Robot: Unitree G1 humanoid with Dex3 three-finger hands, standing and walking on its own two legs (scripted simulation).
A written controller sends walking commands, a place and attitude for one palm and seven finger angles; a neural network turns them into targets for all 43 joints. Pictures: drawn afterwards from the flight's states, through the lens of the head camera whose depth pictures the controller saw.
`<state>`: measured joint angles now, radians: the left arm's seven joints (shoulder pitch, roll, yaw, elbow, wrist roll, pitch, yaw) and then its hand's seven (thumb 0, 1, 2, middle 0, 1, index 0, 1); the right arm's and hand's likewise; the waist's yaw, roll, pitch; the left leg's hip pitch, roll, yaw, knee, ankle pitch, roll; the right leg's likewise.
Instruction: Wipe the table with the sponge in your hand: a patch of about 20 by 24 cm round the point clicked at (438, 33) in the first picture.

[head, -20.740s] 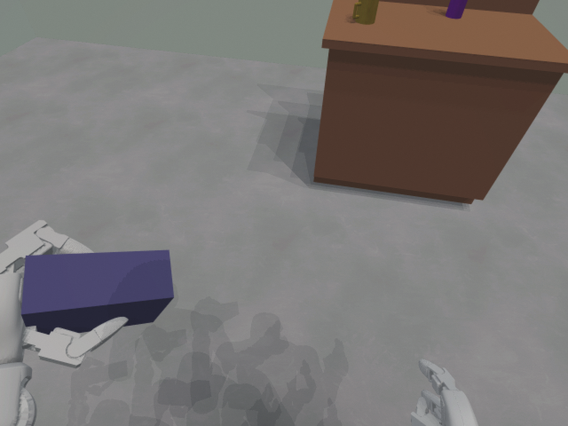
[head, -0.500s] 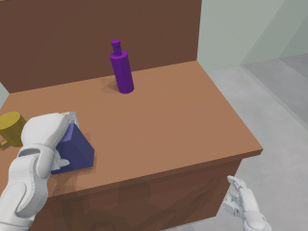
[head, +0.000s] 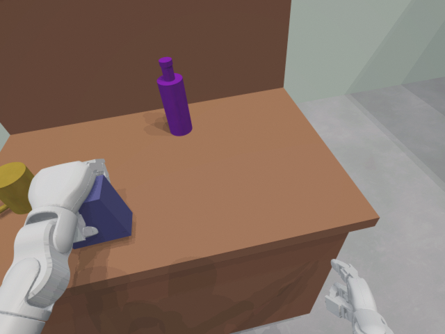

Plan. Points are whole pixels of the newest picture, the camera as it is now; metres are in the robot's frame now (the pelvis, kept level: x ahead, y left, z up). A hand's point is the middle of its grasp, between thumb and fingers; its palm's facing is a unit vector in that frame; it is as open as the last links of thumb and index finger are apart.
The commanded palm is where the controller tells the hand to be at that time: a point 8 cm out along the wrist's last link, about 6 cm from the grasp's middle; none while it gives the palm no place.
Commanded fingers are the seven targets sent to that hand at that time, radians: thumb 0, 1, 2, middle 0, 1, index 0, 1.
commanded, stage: move the sponge above the wiping area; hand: left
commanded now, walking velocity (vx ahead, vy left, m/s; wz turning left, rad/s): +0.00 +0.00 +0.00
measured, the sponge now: (93, 219) +0.25 +0.30 +0.08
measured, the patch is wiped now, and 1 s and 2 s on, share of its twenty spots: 0.00 0.00 0.00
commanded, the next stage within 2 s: none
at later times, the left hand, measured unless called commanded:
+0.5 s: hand (87, 193) +0.27 +0.29 +0.14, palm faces +0.10 -0.06 -0.99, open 9.7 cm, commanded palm +0.23 +0.28 +0.20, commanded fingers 0.00 0.10 1.30 -1.20 -1.60 -1.20 -1.60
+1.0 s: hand (80, 190) +0.27 +0.30 +0.15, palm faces +0.12 -0.05 -0.99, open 9.7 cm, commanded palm +0.22 +0.28 +0.20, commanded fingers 0.00 0.10 1.30 -1.20 -1.60 -1.20 -1.60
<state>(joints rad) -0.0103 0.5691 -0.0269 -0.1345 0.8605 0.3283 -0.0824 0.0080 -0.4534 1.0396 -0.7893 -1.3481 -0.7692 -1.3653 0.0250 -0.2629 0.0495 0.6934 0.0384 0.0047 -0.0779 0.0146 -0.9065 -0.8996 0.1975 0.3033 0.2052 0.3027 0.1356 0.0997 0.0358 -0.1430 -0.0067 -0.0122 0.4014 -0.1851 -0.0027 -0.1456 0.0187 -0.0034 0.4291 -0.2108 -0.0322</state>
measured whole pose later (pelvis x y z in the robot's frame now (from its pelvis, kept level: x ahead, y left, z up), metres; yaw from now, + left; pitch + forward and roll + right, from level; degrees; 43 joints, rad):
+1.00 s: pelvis +0.00 +0.00 +0.00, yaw -1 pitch -4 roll +1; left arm -0.05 0.56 -0.02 -0.13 0.87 0.45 -0.07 0.01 -0.45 1.04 -0.79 -1.35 -0.77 -1.37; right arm 0.00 -0.26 0.06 0.69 0.05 0.02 -0.06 0.01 -0.91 -0.90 0.20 0.30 0.20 0.30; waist 0.12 0.11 0.01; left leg -0.14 0.00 -0.01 0.38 -0.18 -0.01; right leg -0.15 0.02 0.01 0.43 -0.21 -0.04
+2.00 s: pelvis +0.00 +0.01 +0.00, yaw +1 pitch -3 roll +0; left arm -0.03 0.53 -0.04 -0.16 0.85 0.49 -0.12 0.01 -0.45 1.04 -0.78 -1.36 -0.76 -1.37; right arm 0.02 -0.28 0.06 0.68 0.06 0.02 -0.06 0.01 -0.91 -0.90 0.20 0.30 0.23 0.32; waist 0.12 0.12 0.02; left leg -0.15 -0.02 -0.02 0.39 -0.18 0.01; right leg -0.16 0.01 0.00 0.42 -0.21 -0.02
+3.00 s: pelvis +0.01 +0.00 +0.00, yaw +1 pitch -3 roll +1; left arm 0.09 0.54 -0.12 -0.25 0.88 0.40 -0.16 0.01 -0.45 1.04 -0.79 -1.36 -0.77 -1.37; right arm 0.05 -0.30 0.03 0.65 0.04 0.01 -0.08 0.01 -0.91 -0.90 0.20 0.30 0.21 0.31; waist 0.13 0.11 0.03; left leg -0.16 -0.02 -0.03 0.43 -0.21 0.00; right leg -0.16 0.01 -0.01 0.46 -0.24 -0.03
